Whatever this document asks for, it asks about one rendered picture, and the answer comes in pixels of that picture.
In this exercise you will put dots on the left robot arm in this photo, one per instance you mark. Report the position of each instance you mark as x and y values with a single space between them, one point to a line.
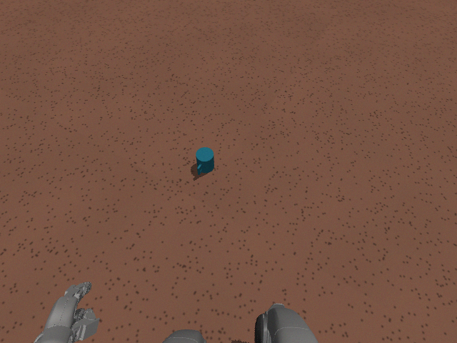
56 334

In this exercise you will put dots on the mug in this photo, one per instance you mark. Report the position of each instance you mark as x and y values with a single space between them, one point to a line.
205 160

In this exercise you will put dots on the left robot hand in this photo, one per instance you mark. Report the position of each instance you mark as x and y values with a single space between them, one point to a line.
65 313

